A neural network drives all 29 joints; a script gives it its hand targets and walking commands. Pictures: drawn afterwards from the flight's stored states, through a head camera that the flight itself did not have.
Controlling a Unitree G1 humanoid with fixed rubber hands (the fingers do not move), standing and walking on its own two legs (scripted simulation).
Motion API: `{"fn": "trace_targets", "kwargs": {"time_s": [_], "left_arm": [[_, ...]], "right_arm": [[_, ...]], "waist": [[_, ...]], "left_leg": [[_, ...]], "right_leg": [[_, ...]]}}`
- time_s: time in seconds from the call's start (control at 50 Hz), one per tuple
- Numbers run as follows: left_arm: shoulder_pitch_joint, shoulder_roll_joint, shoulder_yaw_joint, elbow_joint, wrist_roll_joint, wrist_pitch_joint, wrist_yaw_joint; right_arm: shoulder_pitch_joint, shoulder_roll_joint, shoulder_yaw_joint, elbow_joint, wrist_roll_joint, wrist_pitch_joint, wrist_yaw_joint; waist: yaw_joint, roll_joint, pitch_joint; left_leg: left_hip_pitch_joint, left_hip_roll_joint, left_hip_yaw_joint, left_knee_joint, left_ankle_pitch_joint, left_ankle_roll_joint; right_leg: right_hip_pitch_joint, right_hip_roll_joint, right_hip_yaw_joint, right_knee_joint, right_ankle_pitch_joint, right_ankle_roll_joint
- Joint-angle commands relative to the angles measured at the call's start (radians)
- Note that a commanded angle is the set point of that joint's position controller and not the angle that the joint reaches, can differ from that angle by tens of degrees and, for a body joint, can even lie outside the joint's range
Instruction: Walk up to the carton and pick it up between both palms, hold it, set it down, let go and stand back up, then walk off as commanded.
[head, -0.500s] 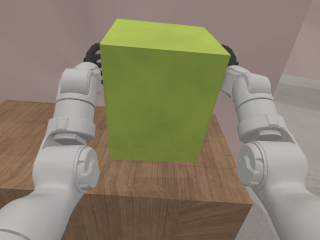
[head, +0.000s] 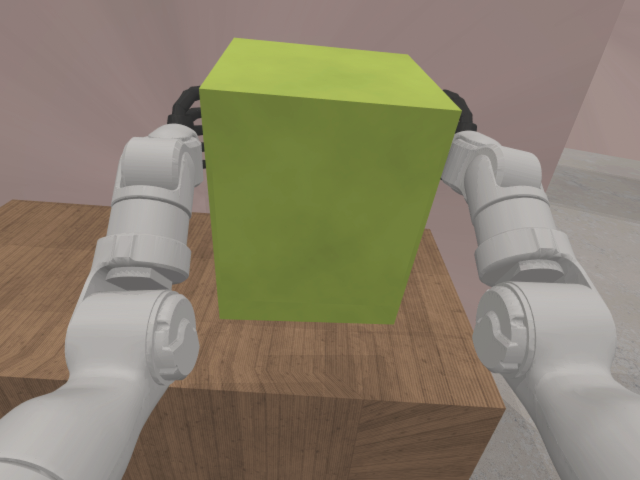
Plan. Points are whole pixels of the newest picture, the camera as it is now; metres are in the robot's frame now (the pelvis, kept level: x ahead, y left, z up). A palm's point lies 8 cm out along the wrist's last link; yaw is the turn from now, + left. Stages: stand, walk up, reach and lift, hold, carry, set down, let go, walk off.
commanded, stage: hold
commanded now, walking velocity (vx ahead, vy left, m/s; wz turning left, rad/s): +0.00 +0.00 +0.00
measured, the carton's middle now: (315, 184) +0.39 +0.03 +0.26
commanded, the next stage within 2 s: set down in 0.08 s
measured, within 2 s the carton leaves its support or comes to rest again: neither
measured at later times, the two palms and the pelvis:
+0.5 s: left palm (170, 125) +0.36 +0.19 +0.34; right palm (451, 120) +0.38 -0.12 +0.36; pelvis +0.00 +0.00 +0.00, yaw +0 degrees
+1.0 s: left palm (190, 175) +0.41 +0.19 +0.26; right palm (425, 158) +0.43 -0.12 +0.29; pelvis +0.02 +0.00 +0.00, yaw +0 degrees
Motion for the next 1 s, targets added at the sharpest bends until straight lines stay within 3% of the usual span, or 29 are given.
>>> {"fn": "trace_targets", "kwargs": {"time_s": [0.0,0.06,0.08,0.16,0.24,0.32,0.42,0.5,0.56,0.7,0.76,0.84,0.98], "left_arm": [[-0.903,-0.619,-0.338,-0.157,-0.213,-0.062,-0.187],[-0.899,-0.618,-0.336,-0.152,-0.212,-0.062,-0.187],[-0.904,-0.647,-0.364,-0.306,-0.231,-0.074,-0.200],[-0.918,-0.622,-0.338,-0.283,-0.212,-0.085,-0.211],[-0.892,-0.578,-0.242,-0.198,-0.132,-0.114,-0.236],[-0.864,-0.493,-0.100,-0.101,-0.013,-0.154,-0.267],[-0.759,-0.432,-0.016,-0.049,0.081,-0.175,-0.304],[-0.750,-0.460,-0.051,-0.094,0.078,-0.211,-0.296],[-0.761,-0.506,-0.111,-0.140,0.044,-0.253,-0.270],[-0.719,-0.589,-0.257,-0.289,-0.039,-0.342,-0.187],[-0.652,-0.570,-0.244,-0.318,-0.018,-0.347,-0.180],[-0.565,-0.530,-0.210,-0.315,0.013,-0.329,-0.197],[-0.595,-0.538,-0.227,-0.327,0.005,-0.322,-0.203]], "right_arm": [[-0.892,0.550,0.291,-0.164,0.182,0.012,0.143],[-0.891,0.550,0.291,-0.165,0.182,0.012,0.143],[-0.904,0.652,0.391,-0.261,0.245,0.012,0.158],[-0.920,0.623,0.355,-0.257,0.227,0.003,0.155],[-0.925,0.576,0.260,-0.180,0.126,-0.066,0.165],[-0.898,0.521,0.151,-0.060,-0.006,-0.161,0.187],[-0.772,0.475,0.075,0.061,-0.097,-0.245,0.210],[-0.730,0.471,0.062,0.080,-0.110,-0.330,0.223],[-0.749,0.500,0.099,0.020,-0.093,-0.399,0.229],[-0.729,0.603,0.274,-0.138,-0.016,-0.499,0.213],[-0.625,0.616,0.327,-0.129,0.010,-0.492,0.196],[-0.549,0.597,0.352,-0.096,0.016,-0.459,0.180],[-0.547,0.569,0.287,-0.068,-0.029,-0.451,0.196]], "waist": [[-0.126,0.141,-0.232],[-0.126,0.138,-0.230],[-0.077,0.049,-0.293],[-0.085,0.061,-0.284],[-0.088,0.077,-0.223],[-0.077,0.072,-0.118],[-0.061,0.057,-0.008],[-0.065,0.068,-0.039],[-0.060,0.068,-0.137],[-0.022,0.033,-0.517],[-0.009,0.013,-0.472],[-0.006,-0.010,-0.307],[-0.028,0.017,-0.235]], "left_leg": [[-0.152,-0.012,0.008,-0.136,-0.101,-0.028],[-0.152,-0.014,0.009,-0.135,-0.103,-0.028],[-0.079,-0.031,0.032,-0.121,-0.048,0.003],[-0.052,-0.035,0.027,-0.122,-0.050,-0.001],[-0.077,-0.027,0.029,-0.157,-0.156,-0.005],[-0.127,-0.021,0.033,-0.186,-0.234,0.014],[-0.145,-0.011,0.042,-0.235,-0.253,0.038],[-0.113,-0.003,0.058,-0.261,-0.211,0.027],[-0.052,-0.005,0.063,-0.258,-0.145,0.016],[0.239,-0.053,0.086,-0.104,0.277,-0.026],[0.235,-0.071,0.098,-0.086,0.364,-0.027],[0.195,-0.079,0.096,-0.100,0.337,-0.021],[0.191,-0.064,0.089,-0.128,0.244,-0.024]], "right_leg": [[0.224,0.033,0.053,-0.156,0.040,-0.001],[0.223,0.032,0.054,-0.158,0.036,-0.001],[0.266,0.036,0.081,-0.156,0.097,0.041],[0.237,0.029,0.073,-0.170,0.068,0.048],[0.219,0.013,0.051,-0.187,-0.063,0.039],[0.227,0.021,0.015,-0.165,-0.164,0.040],[0.298,0.032,-0.018,-0.145,-0.176,0.055],[0.342,0.036,-0.052,-0.143,-0.099,0.063],[0.356,0.031,-0.071,-0.143,-0.017,0.069],[0.390,0.022,-0.066,-0.146,0.257,0.064],[0.458,0.019,-0.054,-0.134,0.380,0.076],[0.465,0.006,-0.044,-0.136,0.422,0.094],[0.382,0.008,-0.062,-0.155,0.262,0.079]]}}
